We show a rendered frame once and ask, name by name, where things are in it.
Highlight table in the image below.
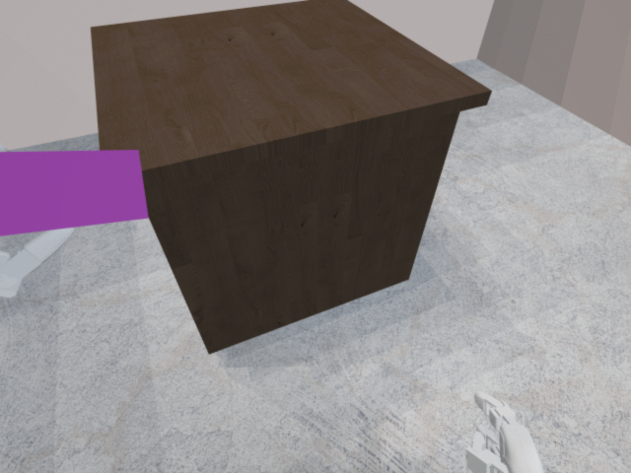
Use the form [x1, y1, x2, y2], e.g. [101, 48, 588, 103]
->
[91, 0, 492, 355]

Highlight sponge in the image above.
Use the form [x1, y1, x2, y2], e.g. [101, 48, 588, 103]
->
[0, 150, 149, 237]

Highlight robot right hand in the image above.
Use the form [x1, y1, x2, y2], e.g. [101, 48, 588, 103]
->
[466, 391, 544, 473]

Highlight robot left hand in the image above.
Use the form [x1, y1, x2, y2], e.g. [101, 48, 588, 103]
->
[0, 143, 75, 298]

